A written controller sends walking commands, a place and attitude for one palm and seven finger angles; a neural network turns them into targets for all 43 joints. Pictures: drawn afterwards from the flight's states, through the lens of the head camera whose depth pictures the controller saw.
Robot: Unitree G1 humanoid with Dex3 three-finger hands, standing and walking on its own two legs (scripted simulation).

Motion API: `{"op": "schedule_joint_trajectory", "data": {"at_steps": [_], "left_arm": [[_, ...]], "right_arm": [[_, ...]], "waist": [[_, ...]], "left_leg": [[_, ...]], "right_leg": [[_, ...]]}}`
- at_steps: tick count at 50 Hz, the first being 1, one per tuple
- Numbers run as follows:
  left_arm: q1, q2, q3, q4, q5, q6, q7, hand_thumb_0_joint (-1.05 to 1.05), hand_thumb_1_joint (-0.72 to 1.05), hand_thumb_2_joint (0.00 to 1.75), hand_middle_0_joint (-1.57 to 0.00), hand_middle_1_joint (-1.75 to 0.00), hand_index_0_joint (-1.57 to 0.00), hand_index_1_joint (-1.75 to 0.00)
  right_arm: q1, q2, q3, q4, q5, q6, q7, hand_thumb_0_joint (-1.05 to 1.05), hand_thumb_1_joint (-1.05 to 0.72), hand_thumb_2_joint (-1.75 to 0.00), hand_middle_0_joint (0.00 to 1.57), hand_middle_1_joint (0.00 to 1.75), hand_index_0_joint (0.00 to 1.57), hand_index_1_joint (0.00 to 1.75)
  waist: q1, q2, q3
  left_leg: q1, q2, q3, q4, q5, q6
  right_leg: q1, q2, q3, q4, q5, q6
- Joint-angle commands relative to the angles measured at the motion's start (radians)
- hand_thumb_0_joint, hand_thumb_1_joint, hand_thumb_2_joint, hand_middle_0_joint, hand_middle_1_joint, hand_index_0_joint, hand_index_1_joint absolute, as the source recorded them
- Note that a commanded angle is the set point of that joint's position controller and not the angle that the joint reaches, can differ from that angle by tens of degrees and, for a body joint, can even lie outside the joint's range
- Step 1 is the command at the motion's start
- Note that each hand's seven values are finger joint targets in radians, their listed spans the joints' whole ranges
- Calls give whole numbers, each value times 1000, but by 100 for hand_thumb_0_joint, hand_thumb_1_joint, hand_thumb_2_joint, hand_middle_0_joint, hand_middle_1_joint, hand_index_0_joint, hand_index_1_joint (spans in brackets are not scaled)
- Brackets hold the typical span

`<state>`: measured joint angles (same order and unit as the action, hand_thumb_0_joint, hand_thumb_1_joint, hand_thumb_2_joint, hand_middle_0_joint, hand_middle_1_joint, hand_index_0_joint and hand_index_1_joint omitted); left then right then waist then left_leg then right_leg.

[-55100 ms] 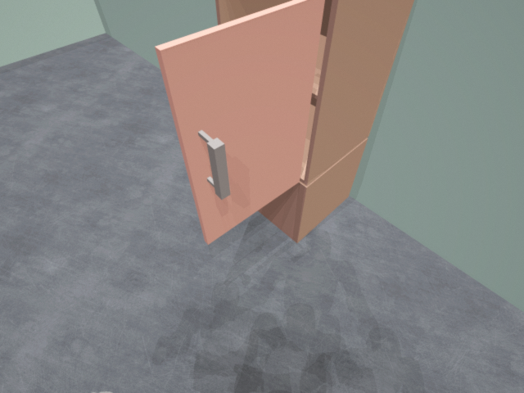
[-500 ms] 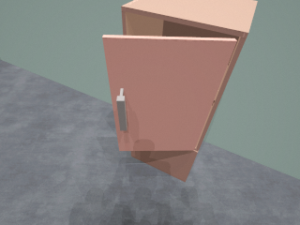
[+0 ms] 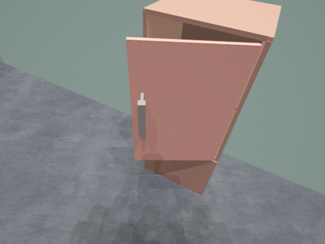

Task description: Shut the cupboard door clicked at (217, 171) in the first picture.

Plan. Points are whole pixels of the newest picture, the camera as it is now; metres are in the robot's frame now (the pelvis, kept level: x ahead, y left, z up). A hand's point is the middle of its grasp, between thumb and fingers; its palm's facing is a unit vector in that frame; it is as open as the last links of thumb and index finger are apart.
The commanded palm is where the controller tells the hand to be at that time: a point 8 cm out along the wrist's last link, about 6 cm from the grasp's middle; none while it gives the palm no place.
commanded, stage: come to a stop and stand still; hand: left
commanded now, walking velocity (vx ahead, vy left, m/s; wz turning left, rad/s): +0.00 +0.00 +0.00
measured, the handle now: (142, 115) +0.54 +0.10 -0.01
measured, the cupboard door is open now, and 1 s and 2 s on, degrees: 29 29 29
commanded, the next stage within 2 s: look again from close up in 0.20 s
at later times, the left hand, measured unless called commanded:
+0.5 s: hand out of the picture -0.01 +0.21 -0.18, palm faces -0.01 -0.97 -0.23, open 7.4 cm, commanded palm none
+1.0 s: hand out of the picture +0.05 +0.18 -0.17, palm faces -0.02 -0.98 -0.21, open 7.4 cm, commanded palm none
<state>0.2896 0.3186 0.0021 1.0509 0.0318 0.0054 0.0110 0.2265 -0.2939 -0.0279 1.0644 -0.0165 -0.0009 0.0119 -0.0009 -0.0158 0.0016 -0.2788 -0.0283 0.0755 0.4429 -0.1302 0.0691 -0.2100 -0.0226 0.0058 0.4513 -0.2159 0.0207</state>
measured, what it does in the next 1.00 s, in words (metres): stands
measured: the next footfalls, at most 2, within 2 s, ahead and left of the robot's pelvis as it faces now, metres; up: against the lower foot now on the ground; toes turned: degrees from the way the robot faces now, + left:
right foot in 2.00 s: +0.16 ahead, -0.29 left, +0.00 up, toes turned +2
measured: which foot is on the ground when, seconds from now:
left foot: down 0.00-1.00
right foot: down 0.00-1.00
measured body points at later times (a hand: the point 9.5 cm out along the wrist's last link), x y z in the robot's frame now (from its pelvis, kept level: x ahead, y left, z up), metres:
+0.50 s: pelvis +0.01 +0.01 +0.00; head +0.01 +0.02 +0.45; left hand -0.01 +0.26 -0.16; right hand +0.07 -0.26 -0.14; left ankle +0.08 +0.07 -0.74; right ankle +0.04 -0.15 -0.74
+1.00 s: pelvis +0.04 -0.01 +0.01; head +0.04 +0.01 +0.46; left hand +0.06 +0.23 -0.16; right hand +0.07 -0.25 -0.14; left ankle +0.08 +0.07 -0.74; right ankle +0.04 -0.15 -0.74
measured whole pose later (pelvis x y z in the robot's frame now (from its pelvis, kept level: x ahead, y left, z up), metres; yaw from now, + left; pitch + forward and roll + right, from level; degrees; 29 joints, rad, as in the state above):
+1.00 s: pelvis +0.04 -0.01 +0.01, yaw +0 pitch -2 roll +0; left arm 0.27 0.20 -0.02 1.10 0.02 -0.01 0.04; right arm 0.20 -0.19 -0.01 1.14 -0.01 -0.01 0.00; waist -0.01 -0.02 0.02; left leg -0.20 -0.04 0.08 0.37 -0.14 0.06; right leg -0.14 -0.03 0.02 0.38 -0.22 0.04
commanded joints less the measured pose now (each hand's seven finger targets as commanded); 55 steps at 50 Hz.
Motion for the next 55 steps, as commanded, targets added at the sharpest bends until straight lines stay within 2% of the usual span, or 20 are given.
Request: {"op": "schedule_joint_trajectory", "data": {"at_steps": [1,8,10,13,17,21,23,32,35,40,44,47,48,50,55], "left_arm": [[7,143,25,-40,-3,-23,10,0,90,90,-20,-30,-20,-30],[33,121,21,-13,-1,-21,12,0,90,90,-20,-30,-20,-30],[43,112,20,-11,0,-21,14,0,90,90,-20,-30,-20,-30],[49,103,17,-6,1,-19,15,0,90,90,-20,-30,-20,-30],[74,80,16,4,2,-16,16,0,90,90,-20,-30,-20,-30],[74,74,15,5,-1,-23,19,0,90,90,-20,-30,-20,-30],[67,68,14,6,-1,-22,20,0,90,90,-20,-30,-20,-30],[65,44,7,11,-6,-27,25,0,90,90,-20,-30,-20,-30],[65,37,7,12,-7,-27,27,0,90,90,-20,-30,-20,-30],[54,27,3,12,-9,-29,29,0,90,90,-20,-30,-20,-30],[44,12,1,13,-11,-27,30,0,90,90,-20,-30,-20,-30],[41,4,1,13,-11,-26,32,0,90,90,-20,-30,-20,-30],[43,-2,-1,19,-13,-27,31,0,90,90,-20,-30,-20,-30],[70,-45,-11,36,-15,-24,32,0,90,90,-20,-30,-20,-30],[107,-63,-8,48,-10,-10,31,0,90,90,-20,-30,-20,-30]], "right_arm": [[-56,-196,-38,-50,5,-22,-13,0,-90,-90,20,30,20,30],[-65,-184,-39,-31,7,-15,-14,0,-90,-90,20,30,20,30],[-58,-166,-37,-27,8,-14,-14,0,-90,-90,20,30,20,30],[-60,-164,-38,-21,8,-11,-14,0,-90,-90,20,30,20,30],[-61,-147,-37,-16,8,-10,-15,0,-90,-90,20,30,20,30],[-52,-131,-33,-11,9,-14,-16,0,-90,-90,20,30,20,30],[-49,-130,-33,-6,9,-13,-16,0,-90,-90,20,30,20,30],[-35,-93,-23,7,11,-17,-18,0,-90,-90,20,30,20,30],[-29,-81,-20,13,12,-19,-19,0,-90,-90,20,30,20,30],[-24,-64,-13,20,13,-20,-20,0,-90,-90,20,30,20,30],[-18,-53,-8,28,11,-20,-21,0,-90,-90,20,30,20,30],[-9,-41,-6,32,11,-21,-23,0,-90,-90,20,30,20,30],[-9,-39,-4,38,10,-22,-23,0,-90,-90,20,30,20,30],[8,2,5,53,9,-19,-23,0,-90,-90,20,30,20,30],[23,2,-4,59,5,-10,-27,0,-90,-90,20,30,20,30]], "waist": [[7,42,50],[6,36,68],[6,15,56],[4,32,70],[11,42,69],[3,22,54],[0,28,63],[-2,14,50],[0,26,37],[0,-1,32],[-3,18,37],[-2,9,35],[-4,8,38],[-2,8,36],[1,39,89]], "left_leg": [[-32,161,-234,-222,-398,-18],[-19,157,-228,-233,-401,-24],[-4,157,-224,-226,-377,-22],[-11,155,-228,-238,-403,-26],[-16,157,-229,-249,-404,-26],[28,151,-218,-226,-317,-26],[25,151,-222,-232,-328,-29],[66,144,-193,-201,-196,-32],[83,146,-185,-197,-162,-34],[100,142,-167,-173,-84,-36],[104,140,-164,-178,-82,-41],[108,141,-156,-171,-49,-42],[113,144,-166,-184,-75,-42],[100,151,-177,-197,-118,-45],[43,168,-220,-228,-267,-32]], "right_leg": [[-39,-67,73,-91,-159,-51],[-50,-69,70,-98,-159,-47],[-46,-71,69,-104,-142,-46],[-55,-68,67,-104,-162,-42],[-37,-63,52,-89,-122,-39],[-43,-77,69,-111,-87,-44],[-47,-75,64,-111,-96,-40],[-26,-87,74,-129,-20,-39],[-13,-87,70,-127,3,-36],[1,-94,75,-139,33,-34],[-1,-92,78,-138,30,-31],[7,-93,78,-140,46,-30],[8,-88,68,-144,29,-26],[26,-81,47,-138,18,-15],[17,-62,3,-92,-47,-14]]}}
